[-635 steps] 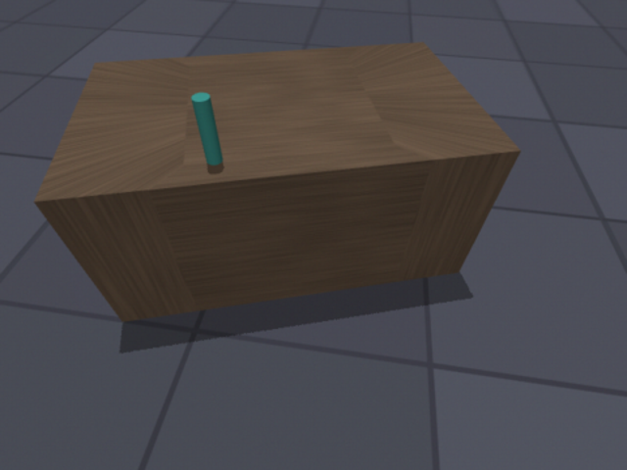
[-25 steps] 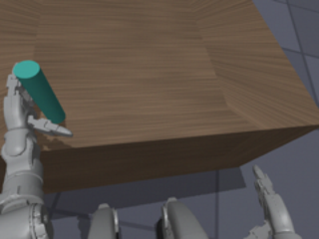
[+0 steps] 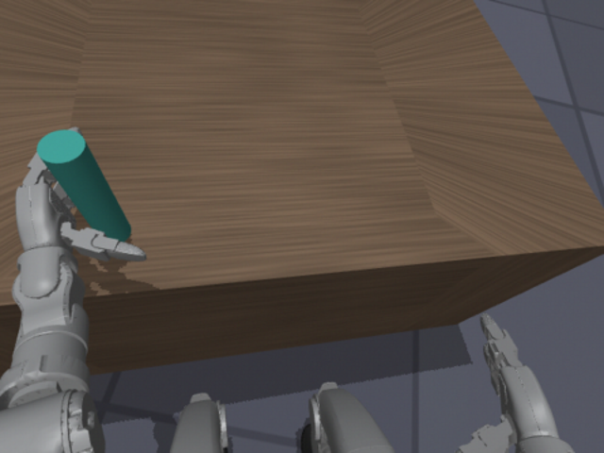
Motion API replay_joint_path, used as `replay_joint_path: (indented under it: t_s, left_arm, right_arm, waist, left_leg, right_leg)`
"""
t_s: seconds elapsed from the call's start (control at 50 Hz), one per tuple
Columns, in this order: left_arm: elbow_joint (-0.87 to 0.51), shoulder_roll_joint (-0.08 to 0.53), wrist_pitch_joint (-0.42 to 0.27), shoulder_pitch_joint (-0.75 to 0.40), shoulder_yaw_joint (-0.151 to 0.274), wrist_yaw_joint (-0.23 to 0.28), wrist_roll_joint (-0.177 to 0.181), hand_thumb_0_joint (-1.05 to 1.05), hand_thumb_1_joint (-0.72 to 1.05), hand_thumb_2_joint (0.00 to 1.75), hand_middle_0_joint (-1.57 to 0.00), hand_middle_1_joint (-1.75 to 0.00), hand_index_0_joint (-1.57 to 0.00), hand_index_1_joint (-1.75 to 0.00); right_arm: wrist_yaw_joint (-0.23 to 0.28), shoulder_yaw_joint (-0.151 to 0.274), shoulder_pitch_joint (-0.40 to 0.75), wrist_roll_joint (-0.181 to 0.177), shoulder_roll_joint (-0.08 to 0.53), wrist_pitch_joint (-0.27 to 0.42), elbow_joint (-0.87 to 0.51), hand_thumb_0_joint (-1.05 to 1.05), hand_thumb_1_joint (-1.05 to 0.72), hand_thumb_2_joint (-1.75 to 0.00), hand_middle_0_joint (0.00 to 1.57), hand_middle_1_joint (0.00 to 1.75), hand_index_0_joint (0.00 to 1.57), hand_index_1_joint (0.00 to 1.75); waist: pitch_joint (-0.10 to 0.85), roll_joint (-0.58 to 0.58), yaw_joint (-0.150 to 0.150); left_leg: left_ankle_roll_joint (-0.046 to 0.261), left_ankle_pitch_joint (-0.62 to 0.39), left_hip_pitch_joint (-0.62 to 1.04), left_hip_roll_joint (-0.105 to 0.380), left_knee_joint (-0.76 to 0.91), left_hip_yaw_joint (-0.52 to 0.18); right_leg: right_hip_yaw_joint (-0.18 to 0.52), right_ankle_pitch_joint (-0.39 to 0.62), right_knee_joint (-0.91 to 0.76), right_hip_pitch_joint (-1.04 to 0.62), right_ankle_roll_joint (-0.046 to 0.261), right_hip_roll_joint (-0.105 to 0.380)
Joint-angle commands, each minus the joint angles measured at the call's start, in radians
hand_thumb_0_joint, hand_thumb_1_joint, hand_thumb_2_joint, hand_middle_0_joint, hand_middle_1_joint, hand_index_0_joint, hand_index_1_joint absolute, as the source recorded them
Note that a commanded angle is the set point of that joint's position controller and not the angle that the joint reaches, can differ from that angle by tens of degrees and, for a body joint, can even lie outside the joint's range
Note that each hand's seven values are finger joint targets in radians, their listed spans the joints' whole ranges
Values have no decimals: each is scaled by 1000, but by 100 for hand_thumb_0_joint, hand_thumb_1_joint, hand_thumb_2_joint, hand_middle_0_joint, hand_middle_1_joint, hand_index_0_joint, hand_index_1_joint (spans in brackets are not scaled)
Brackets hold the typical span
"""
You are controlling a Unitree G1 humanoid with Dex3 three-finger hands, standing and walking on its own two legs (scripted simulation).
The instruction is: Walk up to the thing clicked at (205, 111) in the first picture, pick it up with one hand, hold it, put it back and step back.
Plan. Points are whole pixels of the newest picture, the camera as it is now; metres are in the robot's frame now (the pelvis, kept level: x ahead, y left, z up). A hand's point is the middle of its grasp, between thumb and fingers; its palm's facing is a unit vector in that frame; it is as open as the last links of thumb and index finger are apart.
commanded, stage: close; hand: left
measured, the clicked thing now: (93, 196) +0.45 +0.22 +0.03
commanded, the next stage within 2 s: settle in 0.50 s
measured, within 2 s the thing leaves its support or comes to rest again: leaves its support in 0.92 s
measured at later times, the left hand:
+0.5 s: hand (107, 206) +0.44 +0.20 +0.02, palm faces +0.18 -0.98 +0.01, open 7.4 cm
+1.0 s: hand (106, 200) +0.44 +0.20 +0.03, palm faces +0.16 -0.99 -0.01, open 5.5 cm
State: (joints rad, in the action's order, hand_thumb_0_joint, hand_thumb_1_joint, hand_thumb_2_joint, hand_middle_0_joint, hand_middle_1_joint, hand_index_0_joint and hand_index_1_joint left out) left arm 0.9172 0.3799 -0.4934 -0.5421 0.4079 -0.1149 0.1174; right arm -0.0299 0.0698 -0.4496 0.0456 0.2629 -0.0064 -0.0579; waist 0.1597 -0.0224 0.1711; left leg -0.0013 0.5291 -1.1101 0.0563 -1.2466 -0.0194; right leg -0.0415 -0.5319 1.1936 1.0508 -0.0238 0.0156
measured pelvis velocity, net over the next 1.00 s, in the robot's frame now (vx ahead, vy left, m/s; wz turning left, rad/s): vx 0.00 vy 0.00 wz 0.00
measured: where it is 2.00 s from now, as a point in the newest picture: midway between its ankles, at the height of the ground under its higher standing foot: outside the picture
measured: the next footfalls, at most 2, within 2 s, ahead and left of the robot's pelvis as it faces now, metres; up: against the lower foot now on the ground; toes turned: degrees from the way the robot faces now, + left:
none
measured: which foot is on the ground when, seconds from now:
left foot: down 0.00-1.00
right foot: down 0.00-1.00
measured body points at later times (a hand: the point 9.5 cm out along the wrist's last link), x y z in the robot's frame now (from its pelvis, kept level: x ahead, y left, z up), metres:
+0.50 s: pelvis +0.00 +0.00 +0.00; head +0.12 +0.03 +0.43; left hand +0.42 +0.26 +0.02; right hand +0.15 -0.27 +0.01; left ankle +0.03 +0.12 -0.63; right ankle +0.02 -0.14 -0.63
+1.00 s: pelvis +0.00 +0.00 +0.01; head +0.10 +0.03 +0.45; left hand +0.42 +0.25 +0.04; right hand +0.15 -0.27 +0.01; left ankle +0.03 +0.12 -0.63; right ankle +0.02 -0.14 -0.63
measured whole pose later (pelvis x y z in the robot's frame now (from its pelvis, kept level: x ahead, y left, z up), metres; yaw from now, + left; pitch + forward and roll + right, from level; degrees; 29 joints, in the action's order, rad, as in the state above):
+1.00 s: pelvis +0.00 +0.00 +0.01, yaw +0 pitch +20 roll -2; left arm 0.89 0.36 -0.45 -0.53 0.38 -0.09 0.10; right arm -0.02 0.06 -0.43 0.04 0.26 -0.05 -0.04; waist 0.14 -0.02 0.16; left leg -0.01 0.51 -1.03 0.06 -1.19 -0.01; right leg -0.03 -0.51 1.15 0.98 -0.02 0.01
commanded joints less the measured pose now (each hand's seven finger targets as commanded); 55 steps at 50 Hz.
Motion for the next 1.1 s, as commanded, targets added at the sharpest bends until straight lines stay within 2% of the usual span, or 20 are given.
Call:
replay_joint_path:
  t_s: [0.0,0.12,0.2,0.22,0.28,0.34,0.36,0.46,0.54,0.56,0.6,0.68,0.72,0.78,0.82,0.86,0.9,0.94,0.98,1.08]
  left_arm:
    - [-137,193,-70,-282,40,6,8,0,-47,23,-60,-42,-61,-41]
    - [-223,156,-94,-318,-1,-2,13,0,-30,42,-79,-62,-80,-61]
    - [-311,182,-94,-347,1,15,6,0,-21,54,-92,-76,-93,-75]
    - [-225,135,-80,-299,-20,20,5,0,-20,55,-94,-77,-95,-76]
    - [-242,194,-87,-294,32,44,2,0,-11,60,-97,-81,-98,-80]
    - [-190,126,-89,-254,-4,37,0,0,-2,71,-107,-92,-108,-91]
    - [-214,167,-93,-255,27,36,0,0,1,76,-111,-97,-112,-96]
    - [-251,138,-90,-276,-3,21,8,0,19,90,-126,-112,-127,-111]
    - [-167,122,-81,-266,-9,27,5,0,32,100,-131,-120,-132,-119]
    - [-140,150,-84,-265,20,31,6,0,37,108,-133,-125,-134,-124]
    - [-191,189,-105,-334,17,28,-7,0,45,119,-132,-130,-132,-132]
    - [-216,202,-106,-321,29,25,4,0,71,134,-137,-138,-136,-139]
    - [-214,188,-96,-323,18,16,16,0,73,134,-137,-139,-137,-139]
    - [-257,197,-83,-350,-3,18,0,0,64,131,-141,-140,-141,-141]
    - [-333,232,-83,-409,14,27,7,0,59,130,-141,-141,-140,-142]
    - [-279,186,-68,-384,-12,25,14,0,57,130,-138,-139,-137,-141]
    - [-276,226,-61,-394,8,31,9,0,56,131,-137,-139,-137,-141]
    - [-336,255,-59,-444,9,37,0,0,59,132,-138,-140,-138,-141]
    - [-250,204,-41,-389,-8,39,2,0,61,132,-138,-141,-138,-142]
    - [-253,203,-25,-432,-21,32,7,0,63,133,-139,-142,-140,-142]
  right_arm:
    - [8,109,-21,-6,160,49,-173,0,52,-4,5,5,5,5]
    - [6,107,-37,-3,154,52,-181,0,51,-5,5,5,5,5]
    - [10,107,-33,-3,155,43,-175,0,51,-5,5,5,5,5]
    - [11,110,-32,-5,154,40,-183,0,51,-5,5,5,5,5]
    - [14,113,-43,-4,159,31,-139,0,51,-5,5,5,5,5]
    - [7,89,-52,-3,135,30,-177,0,51,-5,5,5,5,5]
    - [9,97,-48,-4,141,28,-157,0,52,-5,5,5,5,5]
    - [4,101,-47,-2,142,23,-160,0,52,-5,5,5,5,5]
    - [8,96,-21,-6,140,21,-154,0,53,-5,5,5,5,5]
    - [9,102,-5,-7,150,23,-153,0,53,-5,5,5,5,5]
    - [7,78,-4,-4,132,23,-156,0,54,-5,5,5,5,5]
    - [11,92,-48,-8,142,20,-183,0,55,-5,5,5,5,5]
    - [14,107,-43,-11,155,22,-182,0,55,-5,5,5,5,5]
    - [14,76,-45,-11,130,19,-169,0,54,-5,5,5,5,5]
    - [19,82,-24,-11,132,20,-189,0,53,-5,5,5,5,5]
    - [21,73,3,-10,137,20,-204,0,54,-5,5,5,5,5]
    - [25,84,-26,-8,141,8,-134,0,53,-5,5,5,5,5]
    - [26,85,10,-10,143,9,-169,0,54,-5,5,5,5,5]
    - [28,100,-8,-10,146,2,-128,0,55,-5,5,5,5,5]
    - [26,87,10,-16,136,3,-114,0,55,-5,5,5,5,5]
  waist:
    - [387,140,-7]
    - [465,179,-7]
    - [487,200,-18]
    - [452,166,-4]
    - [412,151,-17]
    - [412,110,-3]
    - [409,118,-21]
    - [469,158,-24]
    - [388,104,-1]
    - [354,84,-6]
    - [368,116,-2]
    - [410,102,-6]
    - [428,124,-5]
    - [436,149,-19]
    - [504,160,-25]
    - [474,144,-26]
    - [453,184,-32]
    - [465,176,-35]
    - [405,149,-28]
    - [406,144,-22]
  left_leg:
    - [-1,-322,346,-23,166,-30]
    - [-7,-360,410,-23,167,-33]
    - [-9,-349,430,-23,175,-29]
    - [-8,-340,417,-20,178,-32]
    - [-3,-354,377,-22,165,-26]
    - [5,-369,359,-26,155,-21]
    - [3,-368,353,-28,159,-19]
    - [-2,-399,411,-27,161,-17]
    - [7,-319,335,-26,164,-15]
    - [8,-291,299,-27,168,-16]
    - [7,-258,310,-29,171,-15]
    - [10,-212,314,-39,181,-1]
    - [8,-245,349,-37,183,-5]
    - [5,-288,386,-36,185,-3]
    - [9,-317,405,-37,178,2]
    - [4,-335,413,-33,191,-6]
    - [-2,-370,457,-27,203,-11]
    - [1,-332,455,-32,215,-5]
    - [1,-282,427,-32,235,-6]
    - [2,-292,459,-29,256,-7]
  right_leg:
    - [-4,286,-123,-139,45,-42]
    - [-3,309,-116,-158,47,-42]
    - [2,302,-123,-166,46,-40]
    - [-2,297,-130,-160,45,-43]
    - [5,317,-126,-159,41,-41]
    - [8,349,-129,-189,36,-38]
    - [9,348,-130,-196,37,-38]
    - [10,362,-132,-204,40,-37]
    - [15,319,-148,-187,35,-38]
    - [16,300,-150,-186,34,-37]
    - [20,268,-146,-165,37,-35]
    - [46,250,-179,-238,25,-24]
    - [41,273,-177,-231,29,-29]
    - [35,305,-175,-228,32,-30]
    - [51,346,-180,-282,27,-22]
    - [32,344,-179,-267,34,-30]
    - [20,344,-176,-234,39,-34]
    - [26,333,-193,-262,35,-32]
    - [23,296,-208,-257,35,-33]
    - [13,303,-226,-263,34,-36]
